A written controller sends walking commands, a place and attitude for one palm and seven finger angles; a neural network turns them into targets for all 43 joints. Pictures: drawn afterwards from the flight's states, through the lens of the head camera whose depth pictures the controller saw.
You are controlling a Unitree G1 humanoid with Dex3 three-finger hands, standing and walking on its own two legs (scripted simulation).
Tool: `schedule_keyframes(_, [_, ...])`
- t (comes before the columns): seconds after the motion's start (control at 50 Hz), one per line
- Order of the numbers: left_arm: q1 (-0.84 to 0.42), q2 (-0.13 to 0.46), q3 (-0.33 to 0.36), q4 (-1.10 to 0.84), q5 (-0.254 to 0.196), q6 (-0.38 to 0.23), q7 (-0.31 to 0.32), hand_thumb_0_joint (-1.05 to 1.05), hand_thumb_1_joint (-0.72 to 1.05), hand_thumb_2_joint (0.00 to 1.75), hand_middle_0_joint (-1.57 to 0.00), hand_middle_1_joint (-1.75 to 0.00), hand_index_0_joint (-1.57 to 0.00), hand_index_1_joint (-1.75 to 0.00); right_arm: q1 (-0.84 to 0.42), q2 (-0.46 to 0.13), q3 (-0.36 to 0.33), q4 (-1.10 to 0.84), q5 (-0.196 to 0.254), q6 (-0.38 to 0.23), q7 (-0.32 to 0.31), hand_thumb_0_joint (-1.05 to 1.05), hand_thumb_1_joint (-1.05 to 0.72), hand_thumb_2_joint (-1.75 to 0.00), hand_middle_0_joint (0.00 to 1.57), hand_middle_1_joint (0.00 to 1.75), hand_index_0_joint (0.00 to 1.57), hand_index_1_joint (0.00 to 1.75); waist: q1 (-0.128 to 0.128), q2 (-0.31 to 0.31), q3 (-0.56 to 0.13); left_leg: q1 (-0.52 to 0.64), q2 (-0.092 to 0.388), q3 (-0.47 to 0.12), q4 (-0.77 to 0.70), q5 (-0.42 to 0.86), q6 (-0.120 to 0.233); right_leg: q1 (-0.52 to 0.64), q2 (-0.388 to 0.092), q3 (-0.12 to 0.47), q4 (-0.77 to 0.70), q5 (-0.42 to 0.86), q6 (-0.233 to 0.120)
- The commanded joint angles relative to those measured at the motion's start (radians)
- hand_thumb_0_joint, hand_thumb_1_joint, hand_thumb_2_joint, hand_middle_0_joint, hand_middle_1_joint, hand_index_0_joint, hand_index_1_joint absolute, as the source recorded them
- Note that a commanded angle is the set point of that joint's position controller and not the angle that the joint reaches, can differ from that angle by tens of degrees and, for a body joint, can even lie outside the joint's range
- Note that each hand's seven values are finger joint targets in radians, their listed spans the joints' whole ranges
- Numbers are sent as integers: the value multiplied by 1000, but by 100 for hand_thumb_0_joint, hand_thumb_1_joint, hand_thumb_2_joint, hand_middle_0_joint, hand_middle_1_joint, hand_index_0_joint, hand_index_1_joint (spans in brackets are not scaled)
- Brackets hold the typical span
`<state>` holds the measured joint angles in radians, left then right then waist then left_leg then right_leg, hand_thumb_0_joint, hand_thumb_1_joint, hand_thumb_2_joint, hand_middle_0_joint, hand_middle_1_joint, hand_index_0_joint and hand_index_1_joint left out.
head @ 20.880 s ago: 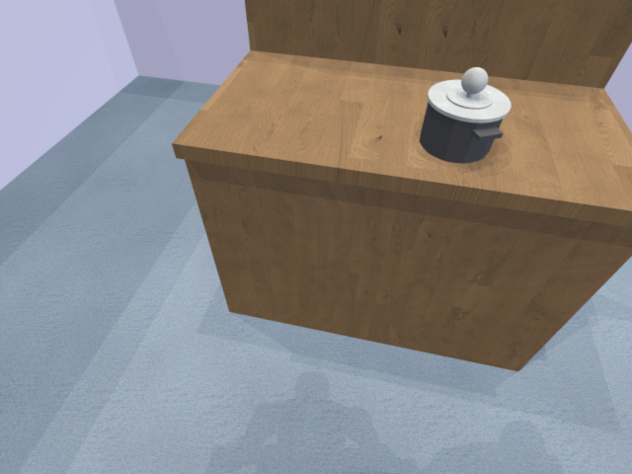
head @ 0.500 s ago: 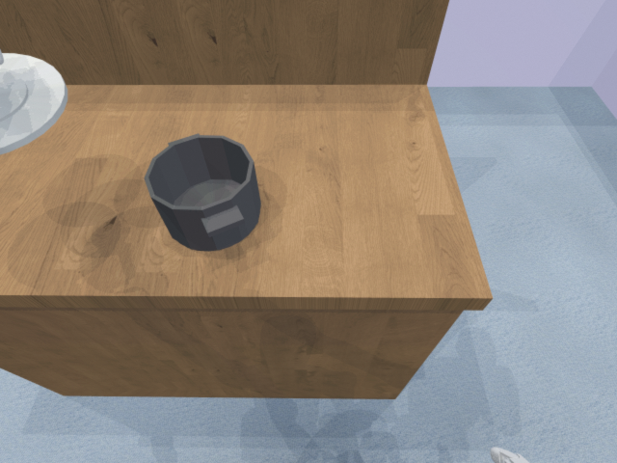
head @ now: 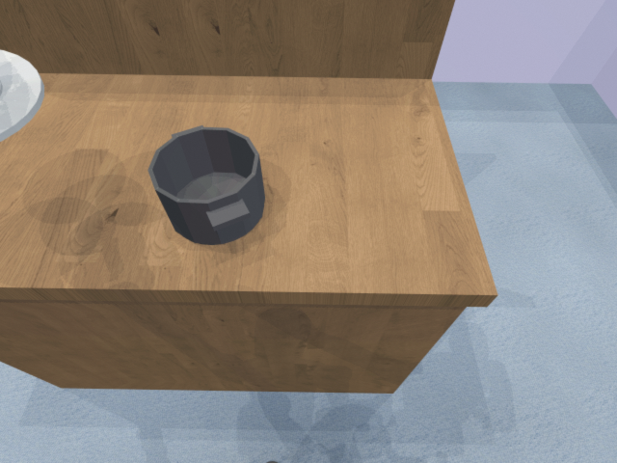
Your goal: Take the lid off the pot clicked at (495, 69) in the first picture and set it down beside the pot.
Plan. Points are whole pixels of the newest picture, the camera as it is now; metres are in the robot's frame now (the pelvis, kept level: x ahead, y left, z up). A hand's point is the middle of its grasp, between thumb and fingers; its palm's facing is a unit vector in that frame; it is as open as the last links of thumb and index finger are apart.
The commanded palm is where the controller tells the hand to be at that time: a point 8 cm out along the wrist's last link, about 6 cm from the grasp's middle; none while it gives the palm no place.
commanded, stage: move the lid sideways beside the pot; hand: left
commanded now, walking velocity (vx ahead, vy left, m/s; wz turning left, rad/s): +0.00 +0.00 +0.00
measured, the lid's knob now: out of the picture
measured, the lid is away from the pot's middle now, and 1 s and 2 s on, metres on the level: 0.24 0.24 0.22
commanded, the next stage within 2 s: lower the lid onto the table in 0.08 s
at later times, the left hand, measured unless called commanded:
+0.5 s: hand out of the picture +0.44 +0.36 +0.27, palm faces -0.26 -0.15 -0.95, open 7.9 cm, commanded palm +0.46 +0.36 +0.34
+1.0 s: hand out of the picture +0.43 +0.37 +0.23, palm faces -0.33 -0.20 -0.92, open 7.9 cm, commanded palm +0.47 +0.38 +0.31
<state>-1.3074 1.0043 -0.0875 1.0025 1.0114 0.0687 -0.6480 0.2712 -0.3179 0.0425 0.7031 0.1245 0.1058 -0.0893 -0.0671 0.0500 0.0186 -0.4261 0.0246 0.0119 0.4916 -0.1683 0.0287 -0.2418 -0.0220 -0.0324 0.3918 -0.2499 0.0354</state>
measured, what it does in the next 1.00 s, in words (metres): stands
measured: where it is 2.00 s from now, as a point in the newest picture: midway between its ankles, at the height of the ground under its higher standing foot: outside the picture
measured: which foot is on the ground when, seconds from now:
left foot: down 0.00-1.00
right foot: down 0.00-1.00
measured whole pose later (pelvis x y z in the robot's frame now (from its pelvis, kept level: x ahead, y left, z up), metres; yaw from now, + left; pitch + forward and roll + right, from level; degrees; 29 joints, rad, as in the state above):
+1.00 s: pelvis +0.00 +0.00 +0.00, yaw -1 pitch +7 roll -2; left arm -1.26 1.00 -0.07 1.13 1.01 0.08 -0.63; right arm 0.29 -0.32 0.04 0.69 0.13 0.10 -0.07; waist -0.09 0.04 0.01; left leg -0.46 0.04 0.01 0.53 -0.19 0.03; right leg -0.27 -0.01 -0.03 0.42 -0.27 0.04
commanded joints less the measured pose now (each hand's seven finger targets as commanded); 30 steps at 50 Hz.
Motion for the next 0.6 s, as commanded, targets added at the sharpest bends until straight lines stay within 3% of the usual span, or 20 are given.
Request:
schedule_keyframes(0.0, [-549,335,107,-227,5,-9,65,0,64,98,-81,-104,-80,-104,32,-176,-52,-90,-6,-23,-14,0,-90,-90,20,30,20,30,-8,116,-456,407,-31,21,-8,253,66,-45,72,-54,-29,233,-66])
schedule_keyframes(0.06, [-593,359,116,-233,23,-9,69,0,64,98,-81,-104,-80,-104,33,-172,-52,-94,-8,-15,-11,0,-90,-90,20,30,20,30,-9,133,-462,406,-33,18,-9,251,63,-41,76,-54,-21,227,-64])
schedule_keyframes(0.1, [-557,316,83,-195,16,-11,66,0,64,98,-81,-104,-80,-104,35,-172,-52,-100,-7,-16,-11,0,-90,-90,20,30,20,30,-15,134,-427,401,-29,15,-12,257,61,-69,76,-58,-30,208,-68])
schedule_keyframes(0.14, [-580,345,103,-196,28,-9,67,0,64,98,-81,-104,-80,-104,41,-174,-53,-97,-9,-10,-6,0,-90,-90,20,30,20,30,-12,140,-423,399,-27,13,-12,225,59,-73,80,-58,-27,185,-66])
schedule_keyframes(0.18, [-617,303,73,-161,29,18,67,0,64,98,-81,-104,-80,-104,45,-172,-57,-97,-7,-16,-3,0,-90,-90,20,30,20,30,-18,167,-421,413,-33,5,-12,227,57,-87,82,-61,-23,181,-69])
schedule_keyframes(0.2, [-581,273,51,-148,18,25,62,0,64,98,-81,-104,-80,-104,52,-174,-59,-103,-6,-23,-1,0,-90,-90,20,30,20,30,-17,154,-422,409,-32,4,-15,240,58,-88,78,-61,-30,189,-70])
schedule_keyframes(0.26, [-584,282,50,-110,30,43,61,0,64,98,-81,-104,-80,-104,65,-174,-56,-94,-3,-23,4,0,-90,-90,20,30,20,30,-28,83,-405,379,-35,14,-17,174,59,-77,84,-58,-30,175,-61])
schedule_keyframes(0.3, [-609,218,0,-154,17,44,59,0,64,98,-81,-104,-80,-104,60,-178,-60,-98,-3,-31,2,0,-90,-90,20,30,20,30,-28,131,-428,412,-28,8,-26,192,58,-91,78,-60,-34,171,-68])
schedule_keyframes(0.38, [-640,252,33,-199,32,50,72,0,64,98,-81,-104,-80,-104,74,-172,-65,-93,-12,-47,-3,0,-90,-90,20,30,20,30,-27,154,-483,463,-36,3,-11,220,64,-93,87,-57,-30,173,-66])
schedule_keyframes(0.42, [-599,270,50,-162,31,45,76,0,64,98,-81,-104,-80,-104,81,-175,-62,-83,-11,-50,-3,0,-90,-90,20,30,20,30,-27,103,-460,423,-35,11,-11,197,63,-72,86,-55,-26,188,-62])
schedule_keyframes(0.44, [-602,282,63,-165,30,42,75,0,64,98,-81,-104,-80,-104,79,-176,-63,-85,-11,-49,-2,0,-90,-90,20,30,20,30,-23,115,-462,419,-37,12,-9,200,64,-69,86,-53,-24,196,-63])
schedule_keyframes(0.46, [-613,242,28,-167,24,43,74,0,64,98,-81,-104,-80,-104,71,-172,-62,-87,-9,-50,-3,0,-90,-90,20,30,20,30,-31,133,-439,418,-38,9,-14,190,62,-88,85,-57,-29,182,-64])
schedule_keyframes(0.5, [-588,240,30,-170,14,40,73,0,64,98,-81,-104,-80,-104,67,-177,-64,-89,-10,-56,-2,0,-90,-90,20,30,20,30,-25,152,-435,420,-34,11,-10,206,62,-91,79,-55,-32,190,-68])
schedule_keyframes(0.54, [-578,303,80,-149,28,35,79,0,64,98,-81,-104,-80,-104,76,-178,-60,-86,-13,-50,1,0,-90,-90,20,30,20,30,-20,144,-431,404,-37,11,-1,215,61,-79,86,-55,-19,202,-67])
schedule_keyframes(0.58, [-577,302,84,-177,27,29,82,0,64,98,-81,-104,-80,-104,68,-174,-62,-96,-13,-49,0,0,-90,-90,20,30,20,30,-19,159,-457,417,-39,13,5,239,61,-73,82,-52,-14,215,-66])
